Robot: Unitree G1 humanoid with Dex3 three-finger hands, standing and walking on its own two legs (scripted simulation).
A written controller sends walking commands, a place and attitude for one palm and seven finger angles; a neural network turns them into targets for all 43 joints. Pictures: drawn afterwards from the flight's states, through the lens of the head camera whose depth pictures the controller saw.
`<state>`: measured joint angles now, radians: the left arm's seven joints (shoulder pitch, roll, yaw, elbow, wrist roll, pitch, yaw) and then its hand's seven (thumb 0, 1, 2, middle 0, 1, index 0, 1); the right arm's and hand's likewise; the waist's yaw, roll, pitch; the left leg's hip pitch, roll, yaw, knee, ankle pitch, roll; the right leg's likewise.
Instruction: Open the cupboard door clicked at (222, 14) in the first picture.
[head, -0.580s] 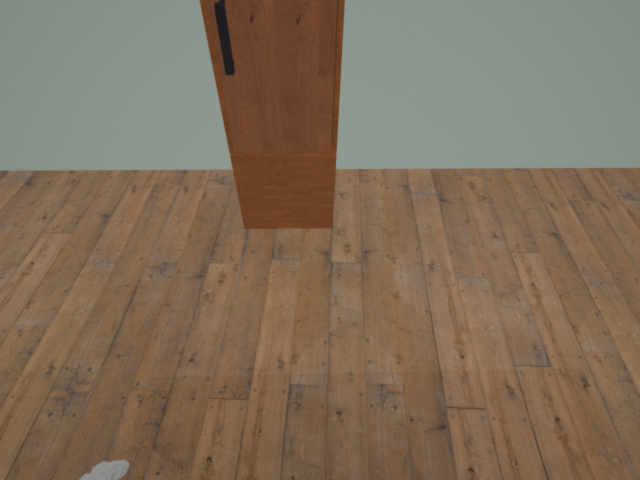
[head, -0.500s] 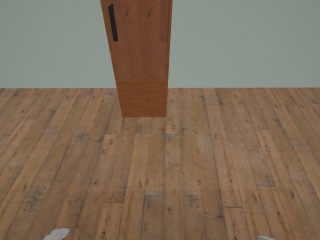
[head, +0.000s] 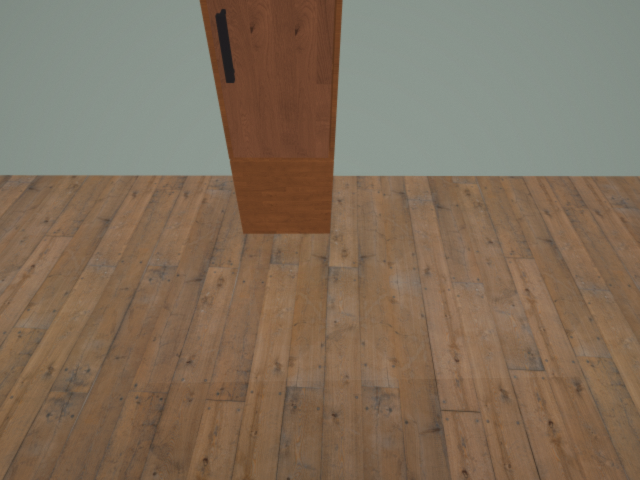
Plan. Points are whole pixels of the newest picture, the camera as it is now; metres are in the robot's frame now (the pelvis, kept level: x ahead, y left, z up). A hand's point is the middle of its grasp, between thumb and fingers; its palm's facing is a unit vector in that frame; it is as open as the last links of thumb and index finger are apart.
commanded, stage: stand and wait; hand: left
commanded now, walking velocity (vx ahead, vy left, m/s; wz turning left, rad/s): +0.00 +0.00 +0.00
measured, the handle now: (226, 46) +1.16 +0.33 +0.04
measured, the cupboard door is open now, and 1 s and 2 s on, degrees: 0 0 0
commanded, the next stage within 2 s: look at it before walking up in 0.42 s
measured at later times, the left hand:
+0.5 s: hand out of the picture +0.06 +0.24 -0.15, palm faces -0.03 -0.94 -0.33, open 7.4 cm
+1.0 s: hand out of the picture +0.05 +0.25 -0.15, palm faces -0.03 -0.94 -0.33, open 7.4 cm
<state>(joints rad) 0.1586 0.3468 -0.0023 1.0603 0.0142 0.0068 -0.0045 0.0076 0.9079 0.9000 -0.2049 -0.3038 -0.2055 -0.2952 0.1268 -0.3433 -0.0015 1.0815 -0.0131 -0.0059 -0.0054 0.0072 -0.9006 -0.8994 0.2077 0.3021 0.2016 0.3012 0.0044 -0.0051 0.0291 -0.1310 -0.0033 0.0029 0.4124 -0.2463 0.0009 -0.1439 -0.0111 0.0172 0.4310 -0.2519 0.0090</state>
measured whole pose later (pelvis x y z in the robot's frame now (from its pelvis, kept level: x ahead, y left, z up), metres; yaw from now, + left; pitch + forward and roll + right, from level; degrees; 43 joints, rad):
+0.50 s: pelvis -0.02 +0.00 +0.00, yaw +0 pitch -2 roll +0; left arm 0.14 0.34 -0.01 1.08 0.02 0.00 -0.01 0.01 0.91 0.90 -0.20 -0.30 -0.21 -0.30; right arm 0.14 -0.33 0.00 1.12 -0.01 -0.01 0.00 0.01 -0.90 -0.90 0.21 0.30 0.20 0.30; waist 0.00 0.00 0.02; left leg -0.14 0.00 0.00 0.38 -0.20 -0.01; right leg -0.16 0.00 0.02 0.40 -0.21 0.00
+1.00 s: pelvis -0.02 +0.00 +0.00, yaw +0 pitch -2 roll +0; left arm 0.15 0.34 -0.01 1.09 0.02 0.00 -0.01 0.01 0.91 0.90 -0.20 -0.30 -0.20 -0.30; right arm 0.12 -0.34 0.00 1.12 -0.01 -0.01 0.00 0.01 -0.90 -0.90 0.21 0.30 0.20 0.30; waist 0.00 -0.01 0.03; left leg -0.13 0.00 0.00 0.37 -0.20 0.00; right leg -0.14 -0.01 0.02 0.38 -0.20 0.01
